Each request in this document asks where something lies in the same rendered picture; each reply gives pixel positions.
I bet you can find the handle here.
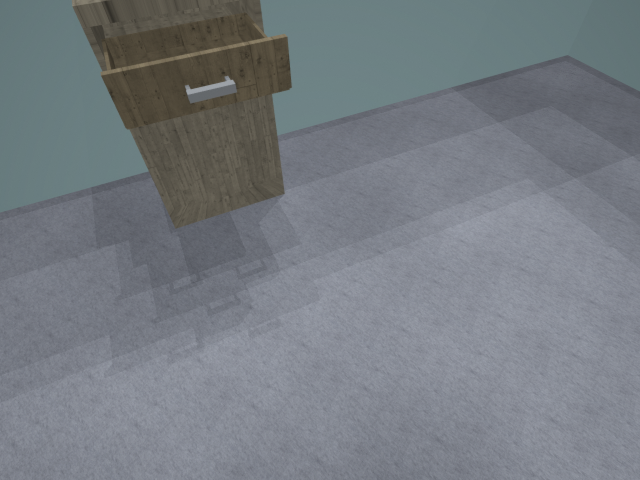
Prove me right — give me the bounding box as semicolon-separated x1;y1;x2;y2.
185;76;237;104

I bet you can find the cabinet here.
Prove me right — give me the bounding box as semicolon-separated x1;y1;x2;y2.
72;0;285;229

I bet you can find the drawer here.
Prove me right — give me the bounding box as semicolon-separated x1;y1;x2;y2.
100;12;292;130

